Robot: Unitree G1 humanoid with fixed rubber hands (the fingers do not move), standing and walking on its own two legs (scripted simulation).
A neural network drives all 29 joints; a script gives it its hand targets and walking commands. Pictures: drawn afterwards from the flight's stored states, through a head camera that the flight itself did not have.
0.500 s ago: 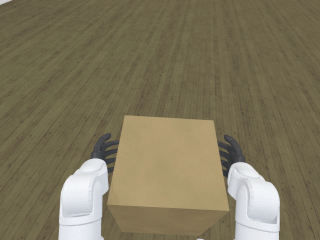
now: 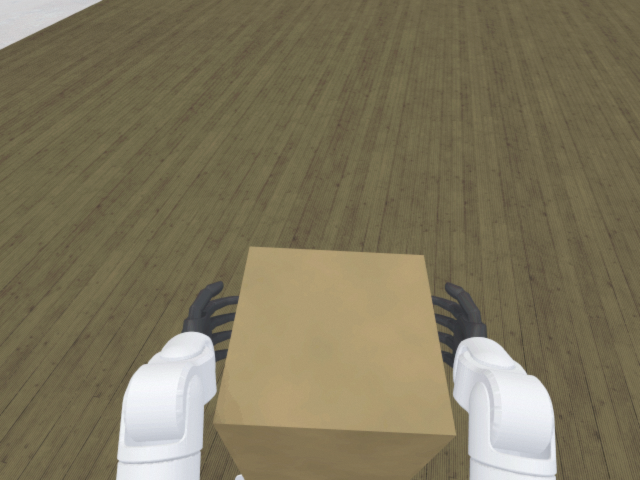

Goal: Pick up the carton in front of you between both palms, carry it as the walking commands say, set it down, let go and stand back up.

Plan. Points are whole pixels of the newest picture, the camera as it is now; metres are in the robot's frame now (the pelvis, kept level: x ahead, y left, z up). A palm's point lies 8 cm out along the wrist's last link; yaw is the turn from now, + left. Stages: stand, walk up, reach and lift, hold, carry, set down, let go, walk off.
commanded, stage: carry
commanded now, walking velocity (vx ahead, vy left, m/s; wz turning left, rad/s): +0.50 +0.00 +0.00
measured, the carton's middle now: (329, 373) +0.27 +0.00 +0.00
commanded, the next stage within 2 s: none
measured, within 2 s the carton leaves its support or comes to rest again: neither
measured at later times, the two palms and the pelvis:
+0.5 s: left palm (234, 158) +0.62 +0.18 +0.08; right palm (407, 158) +0.61 -0.12 +0.09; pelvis +0.34 +0.05 +0.00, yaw -3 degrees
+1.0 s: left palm (281, 81) +0.94 +0.14 +0.07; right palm (409, 82) +0.95 -0.16 +0.07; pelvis +0.68 -0.02 +0.00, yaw +0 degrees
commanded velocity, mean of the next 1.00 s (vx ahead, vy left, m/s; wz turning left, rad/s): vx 0.50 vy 0.00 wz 0.00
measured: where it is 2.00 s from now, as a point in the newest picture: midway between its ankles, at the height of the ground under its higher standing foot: (332, 247)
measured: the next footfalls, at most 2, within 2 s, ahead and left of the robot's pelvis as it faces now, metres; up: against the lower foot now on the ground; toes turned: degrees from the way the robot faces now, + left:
left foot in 0.18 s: +0.33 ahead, +0.13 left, +0.00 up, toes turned +9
right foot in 0.68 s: +0.66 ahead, -0.09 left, +0.00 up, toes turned -12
